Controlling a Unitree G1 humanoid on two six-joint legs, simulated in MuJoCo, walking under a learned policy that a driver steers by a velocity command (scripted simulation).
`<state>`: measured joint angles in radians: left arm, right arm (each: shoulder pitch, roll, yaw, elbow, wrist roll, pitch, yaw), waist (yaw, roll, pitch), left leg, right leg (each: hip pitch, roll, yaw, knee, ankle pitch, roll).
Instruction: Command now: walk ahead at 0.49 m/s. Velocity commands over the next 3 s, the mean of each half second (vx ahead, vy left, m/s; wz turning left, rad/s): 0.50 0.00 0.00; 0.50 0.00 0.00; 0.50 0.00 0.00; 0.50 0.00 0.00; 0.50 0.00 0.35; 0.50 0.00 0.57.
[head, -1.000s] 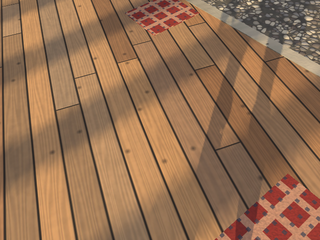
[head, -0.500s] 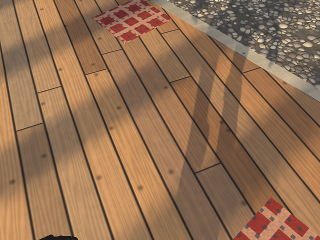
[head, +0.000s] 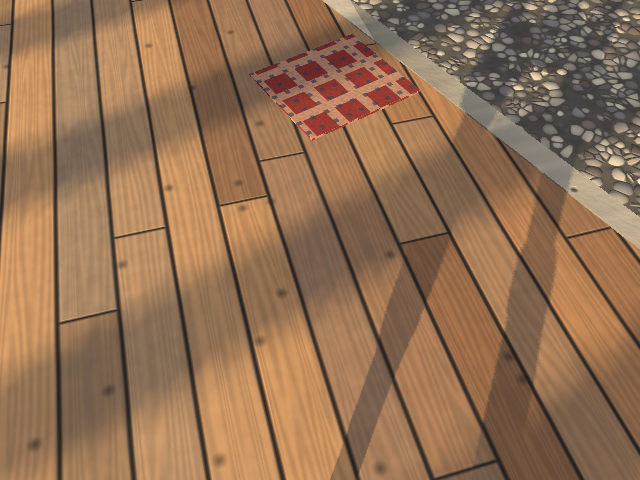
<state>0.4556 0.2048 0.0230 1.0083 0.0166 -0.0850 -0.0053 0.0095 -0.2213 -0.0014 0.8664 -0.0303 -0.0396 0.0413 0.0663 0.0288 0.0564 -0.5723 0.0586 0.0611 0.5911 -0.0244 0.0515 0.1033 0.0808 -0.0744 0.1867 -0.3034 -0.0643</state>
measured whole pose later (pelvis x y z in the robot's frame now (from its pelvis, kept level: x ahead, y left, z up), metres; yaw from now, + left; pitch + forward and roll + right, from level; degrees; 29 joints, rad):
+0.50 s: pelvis +0.27 +0.02 +0.01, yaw -1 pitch +0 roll +2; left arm 0.06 0.22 0.03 0.87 0.03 -0.03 -0.03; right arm 0.44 -0.19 -0.03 1.07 -0.02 -0.09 0.00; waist -0.06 -0.04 0.04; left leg 0.07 -0.09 0.08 0.17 -0.25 0.08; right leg -0.60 -0.09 -0.05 0.68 -0.04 -0.03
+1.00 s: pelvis +0.54 -0.02 +0.01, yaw -1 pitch +0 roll -1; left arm 0.45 0.18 0.03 1.05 0.01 -0.09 0.00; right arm 0.09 -0.21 -0.04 0.93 -0.03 -0.03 0.03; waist 0.04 0.04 0.04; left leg -0.62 0.10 0.03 0.74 -0.03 0.02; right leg 0.02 0.09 -0.09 0.20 -0.23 -0.09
